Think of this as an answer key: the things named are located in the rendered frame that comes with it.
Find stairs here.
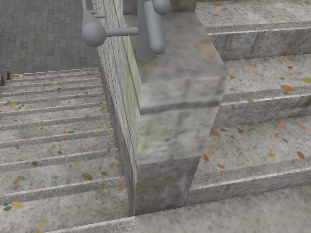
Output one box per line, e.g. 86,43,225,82
0,67,132,233
184,0,311,207

